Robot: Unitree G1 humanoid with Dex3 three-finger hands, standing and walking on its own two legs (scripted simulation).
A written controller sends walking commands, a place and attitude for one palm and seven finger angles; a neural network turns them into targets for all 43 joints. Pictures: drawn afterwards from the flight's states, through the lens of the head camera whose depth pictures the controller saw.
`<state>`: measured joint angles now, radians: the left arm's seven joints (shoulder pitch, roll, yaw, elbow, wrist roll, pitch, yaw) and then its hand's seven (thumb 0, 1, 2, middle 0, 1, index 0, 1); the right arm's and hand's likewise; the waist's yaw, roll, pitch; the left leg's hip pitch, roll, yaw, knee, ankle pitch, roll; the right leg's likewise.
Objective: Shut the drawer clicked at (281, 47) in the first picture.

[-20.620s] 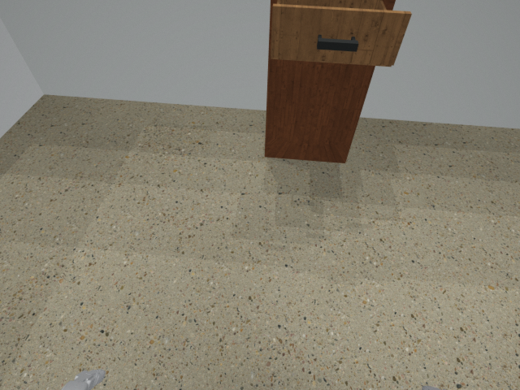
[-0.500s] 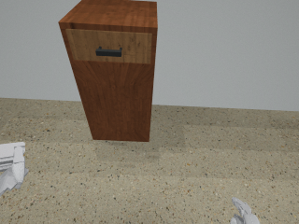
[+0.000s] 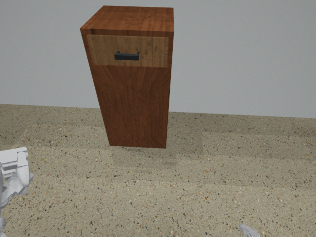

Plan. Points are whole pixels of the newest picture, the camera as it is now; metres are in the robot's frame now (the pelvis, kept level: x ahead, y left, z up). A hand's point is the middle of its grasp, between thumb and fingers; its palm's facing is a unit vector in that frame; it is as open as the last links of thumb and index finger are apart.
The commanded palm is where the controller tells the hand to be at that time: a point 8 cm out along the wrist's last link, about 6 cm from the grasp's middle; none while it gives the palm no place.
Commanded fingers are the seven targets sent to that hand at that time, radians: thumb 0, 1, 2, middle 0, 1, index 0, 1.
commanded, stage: stop stepping back and stand still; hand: left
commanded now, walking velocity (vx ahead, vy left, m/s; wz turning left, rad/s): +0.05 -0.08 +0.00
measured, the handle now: (127, 54) +0.95 +0.23 +0.04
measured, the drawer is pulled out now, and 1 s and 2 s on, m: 0.00 0.00 0.00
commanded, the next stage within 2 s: let the arm hang, fingers relaxed in 0.20 s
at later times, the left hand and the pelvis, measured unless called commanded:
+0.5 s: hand out of the picture +0.14 +0.23 -0.12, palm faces +0.12 -0.94 -0.33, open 3.0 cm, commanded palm none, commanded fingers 0.00 0.90 0.90 -0.96 -1.12 -0.96 -1.12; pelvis -0.01 +0.01 -0.02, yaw +5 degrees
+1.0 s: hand out of the picture -0.03 +0.21 -0.17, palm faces +0.07 -0.97 -0.24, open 6.5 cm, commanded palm none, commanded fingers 0.00 0.90 0.90 -0.20 -0.30 -0.20 -0.30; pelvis +0.00 +0.02 +0.00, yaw +3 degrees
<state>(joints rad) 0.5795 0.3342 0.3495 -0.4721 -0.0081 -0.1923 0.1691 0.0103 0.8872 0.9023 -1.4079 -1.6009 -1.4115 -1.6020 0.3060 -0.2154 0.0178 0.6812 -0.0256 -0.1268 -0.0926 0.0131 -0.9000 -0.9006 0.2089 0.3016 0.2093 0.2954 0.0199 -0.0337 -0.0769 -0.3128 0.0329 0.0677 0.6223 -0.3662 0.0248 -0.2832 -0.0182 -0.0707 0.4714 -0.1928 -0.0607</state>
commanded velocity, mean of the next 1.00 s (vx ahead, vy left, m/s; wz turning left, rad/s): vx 0.02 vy -0.02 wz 0.00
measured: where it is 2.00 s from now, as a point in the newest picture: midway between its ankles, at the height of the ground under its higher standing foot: outside the picture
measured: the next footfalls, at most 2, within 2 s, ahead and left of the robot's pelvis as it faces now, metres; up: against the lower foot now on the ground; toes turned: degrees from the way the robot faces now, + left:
left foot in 0.04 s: +0.04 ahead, +0.16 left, +0.00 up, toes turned +5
right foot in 0.18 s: +0.07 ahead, -0.07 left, +0.00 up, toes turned -2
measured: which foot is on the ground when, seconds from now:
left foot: up 0.00-0.02, down 0.04-0.22, up 0.24-0.44, down 0.46-1.00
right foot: down 0.00-0.08, up 0.10-0.16, down 0.18-1.00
